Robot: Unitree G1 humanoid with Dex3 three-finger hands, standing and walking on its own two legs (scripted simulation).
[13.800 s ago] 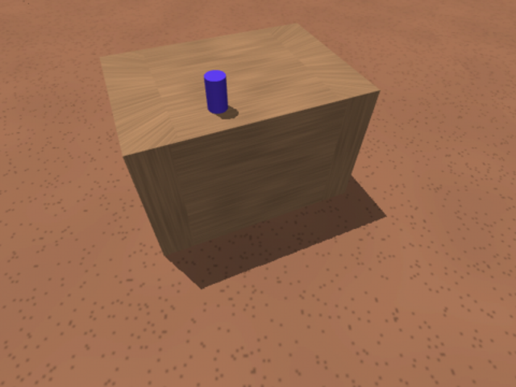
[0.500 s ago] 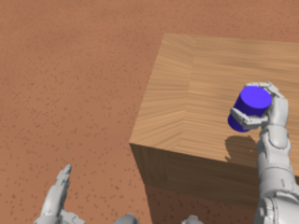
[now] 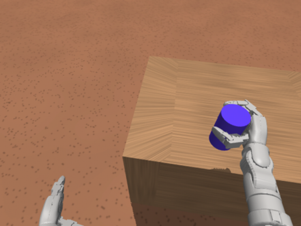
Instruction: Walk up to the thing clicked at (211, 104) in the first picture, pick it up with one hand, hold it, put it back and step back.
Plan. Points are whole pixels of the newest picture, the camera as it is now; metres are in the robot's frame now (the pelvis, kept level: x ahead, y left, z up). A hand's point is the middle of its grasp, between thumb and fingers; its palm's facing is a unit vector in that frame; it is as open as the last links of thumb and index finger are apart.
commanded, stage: lift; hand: right
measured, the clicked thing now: (227, 128) +0.37 -0.18 +0.07
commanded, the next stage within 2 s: hold in 0.46 s
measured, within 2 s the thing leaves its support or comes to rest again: neither
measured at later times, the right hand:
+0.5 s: hand (232, 124) +0.35 -0.17 +0.12, palm faces +0.19 +0.98 +0.01, open 9.9 cm
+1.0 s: hand (237, 124) +0.33 -0.17 +0.14, palm faces +0.18 +0.98 +0.00, open 9.9 cm
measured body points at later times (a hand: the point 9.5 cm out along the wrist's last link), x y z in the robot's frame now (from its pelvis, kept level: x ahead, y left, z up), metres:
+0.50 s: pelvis +0.00 +0.01 +0.01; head +0.01 +0.01 +0.46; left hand +0.17 +0.27 -0.05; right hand +0.33 -0.22 +0.12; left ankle -0.01 +0.13 -0.71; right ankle +0.03 -0.13 -0.71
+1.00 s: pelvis +0.01 +0.00 +0.02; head +0.00 +0.01 +0.47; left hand +0.17 +0.26 -0.06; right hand +0.32 -0.22 +0.14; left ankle -0.01 +0.13 -0.71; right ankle +0.03 -0.13 -0.71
